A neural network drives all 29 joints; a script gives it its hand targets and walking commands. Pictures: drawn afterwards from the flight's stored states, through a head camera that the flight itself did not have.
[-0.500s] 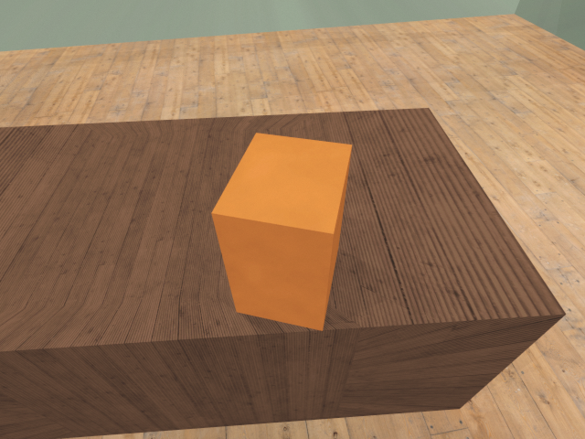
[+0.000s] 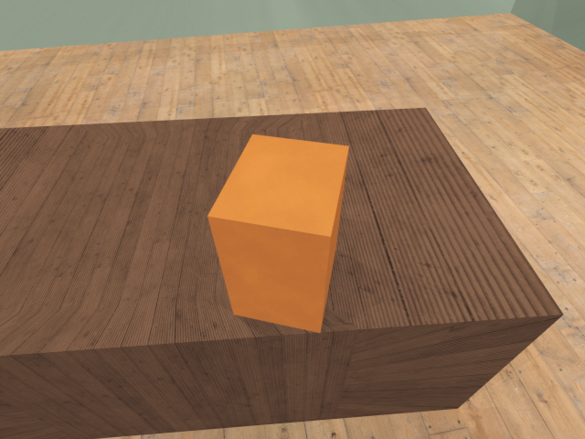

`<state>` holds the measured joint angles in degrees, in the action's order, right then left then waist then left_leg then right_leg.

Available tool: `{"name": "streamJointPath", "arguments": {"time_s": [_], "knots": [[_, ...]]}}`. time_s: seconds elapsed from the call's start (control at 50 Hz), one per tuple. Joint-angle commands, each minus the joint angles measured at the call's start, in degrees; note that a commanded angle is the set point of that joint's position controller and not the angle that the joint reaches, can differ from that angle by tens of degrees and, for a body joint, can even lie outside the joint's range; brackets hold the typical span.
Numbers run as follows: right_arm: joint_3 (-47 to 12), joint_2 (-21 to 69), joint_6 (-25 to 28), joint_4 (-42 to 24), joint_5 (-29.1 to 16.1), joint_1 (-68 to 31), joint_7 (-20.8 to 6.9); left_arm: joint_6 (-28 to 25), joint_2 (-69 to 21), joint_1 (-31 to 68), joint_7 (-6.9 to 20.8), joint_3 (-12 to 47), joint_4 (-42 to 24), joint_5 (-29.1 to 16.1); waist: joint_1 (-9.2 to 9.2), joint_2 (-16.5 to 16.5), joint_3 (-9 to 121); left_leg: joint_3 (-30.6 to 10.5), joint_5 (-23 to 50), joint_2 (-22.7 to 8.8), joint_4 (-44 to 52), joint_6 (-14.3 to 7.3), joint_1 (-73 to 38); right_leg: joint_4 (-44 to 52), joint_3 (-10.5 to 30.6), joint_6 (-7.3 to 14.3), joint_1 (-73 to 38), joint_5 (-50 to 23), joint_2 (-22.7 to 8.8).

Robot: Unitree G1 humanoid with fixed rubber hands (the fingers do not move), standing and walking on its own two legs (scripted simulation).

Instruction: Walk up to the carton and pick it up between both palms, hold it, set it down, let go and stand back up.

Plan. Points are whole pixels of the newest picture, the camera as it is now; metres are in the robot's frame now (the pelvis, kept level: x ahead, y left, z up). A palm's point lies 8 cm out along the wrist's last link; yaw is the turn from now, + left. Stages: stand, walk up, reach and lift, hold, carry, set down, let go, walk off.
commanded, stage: stand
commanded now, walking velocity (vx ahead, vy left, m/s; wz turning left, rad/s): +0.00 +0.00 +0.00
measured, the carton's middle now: (287, 236) +0.47 +0.03 -0.02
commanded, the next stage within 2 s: none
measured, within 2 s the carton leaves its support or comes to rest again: neither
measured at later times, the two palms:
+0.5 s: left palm out of the picture +0.00 +0.22 -0.14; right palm out of the picture -0.01 -0.22 -0.15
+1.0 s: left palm out of the picture +0.00 +0.22 -0.14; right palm out of the picture -0.01 -0.22 -0.15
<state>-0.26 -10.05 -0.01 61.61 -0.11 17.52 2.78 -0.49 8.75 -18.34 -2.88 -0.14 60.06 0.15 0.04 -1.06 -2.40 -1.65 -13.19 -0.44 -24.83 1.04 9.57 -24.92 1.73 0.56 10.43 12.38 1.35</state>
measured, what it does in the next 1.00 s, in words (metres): stands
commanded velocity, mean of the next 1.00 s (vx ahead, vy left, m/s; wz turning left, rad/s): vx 0.00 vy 0.00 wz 0.00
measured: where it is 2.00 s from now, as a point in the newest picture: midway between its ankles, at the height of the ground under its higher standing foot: outside the picture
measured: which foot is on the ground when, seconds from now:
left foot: down 0.00-1.00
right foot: down 0.00-1.00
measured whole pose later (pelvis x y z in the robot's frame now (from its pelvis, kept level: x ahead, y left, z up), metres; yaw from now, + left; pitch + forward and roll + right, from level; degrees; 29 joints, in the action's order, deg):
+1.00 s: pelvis +0.00 +0.00 +0.00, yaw -1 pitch -2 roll +0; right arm -0.5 -9.7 0.1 62.4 -0.2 17.6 2.8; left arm -0.5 8.5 -17.3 -3.0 -0.1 61.9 0.0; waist 0.1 -0.9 -2.7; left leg -0.3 -13.2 -0.9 -24.0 1.1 9.0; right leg -24.6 2.8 0.5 10.6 12.2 1.5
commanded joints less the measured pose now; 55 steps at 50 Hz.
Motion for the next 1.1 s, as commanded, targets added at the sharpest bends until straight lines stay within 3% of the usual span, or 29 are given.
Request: {"name": "streamJointPath", "arguments": {"time_s": [0.0, 0.12, 0.18, 0.22, 0.42, 0.56, 0.62, 0.8, 0.9, 1.08], "knots": [[1.0, -6.1, 0.6, -1.3, -0.1, 4.6, 0.5, -0.6, 7.1, -4.3, -0.5, -1.4, -1.7, -0.1, -0.17, 0.7, -2.7, -3.4, 2.4, -4.5, 5.0, -0.7, 2.5, 5.5, 4.6, 0.3, 1.8, -2.7, -5.7], [0.9, -6.0, 0.6, -0.9, -0.1, 4.3, 0.4, -0.7, 7.1, -4.0, -0.5, -1.3, -1.1, 0.0, -0.11, 1.5, -2.7, -3.2, 2.2, -4.7, 4.9, -0.8, 1.9, 5.8, 4.6, 0.1, 2.0, -2.4, -5.7], [0.8, -5.9, 0.6, -1.0, -0.1, 4.2, 0.5, -0.6, 6.5, -4.2, -0.5, -1.1, -1.0, -0.1, -0.03, 0.2, -3.3, -3.0, 2.4, -4.7, 5.2, -0.6, 2.4, 5.6, 4.6, 0.2, 2.0, -3.1, -5.8], [1.0, -6.1, 0.6, -0.9, -0.1, 4.4, 0.5, -0.7, 6.6, -4.3, -0.5, -1.3, -1.0, -0.1, 0.03, 1.7, -2.5, -2.8, 2.4, -4.8, 5.1, -0.5, 2.1, 5.7, 4.6, 0.2, 1.9, -2.7, -5.7], [0.8, -5.8, 0.6, -1.0, -0.1, 4.4, 0.4, -0.7, 6.4, -4.2, -0.6, -1.2, -0.9, 0.0, 0.05, -0.1, -2.8, -2.6, 1.8, -4.7, 5.4, -0.8, 2.3, 5.0, 5.2, 0.3, 1.8, -3.5, -5.8], [0.9, -5.9, 0.7, -0.9, -0.1, 4.5, 0.4, -0.8, 6.5, -3.6, -0.6, -1.2, -0.6, -0.1, -0.16, 2.0, -2.0, -2.4, 3.5, -4.9, 4.9, -0.7, 1.1, 5.5, 4.9, 0.3, 1.7, -4.6, -5.9], [0.8, -5.6, 0.7, -0.5, 0.0, 4.6, 0.5, -0.8, 6.3, -4.0, -0.5, -1.2, -0.2, -0.1, 0.09, 0.5, -2.8, -2.1, 2.8, -4.9, 5.2, -0.8, 1.2, 5.3, 5.0, 0.2, 2.2, -4.6, -5.8], [0.6, -5.7, 0.7, -0.7, -0.2, 4.4, 0.5, -0.8, 6.4, -3.7, -0.6, -1.2, 0.2, 0.0, 0.19, 0.1, -2.6, -2.2, 3.2, -5.1, 5.3, -0.8, 1.1, 5.1, 5.3, 0.2, 1.7, -5.4, -6.0], [1.0, -5.9, 0.8, -0.5, -0.1, 5.0, 0.5, -0.7, 6.0, -3.3, -0.5, -1.1, 0.3, -0.1, 0.11, 1.7, -2.0, -2.3, 2.4, -5.2, 5.7, -0.9, 1.1, 5.2, 4.8, 0.2, 1.5, -4.6, -5.5], [0.9, -5.6, 0.7, -0.5, 0.0, 4.7, 0.4, -0.7, 6.2, -3.3, -0.5, -1.1, 0.3, 0.0, 0.2, 0.5, -3.2, -2.0, 1.6, -4.9, 5.6, -0.8, 1.1, 5.5, 5.4, 0.2, 2.3, -3.4, -5.7]]}}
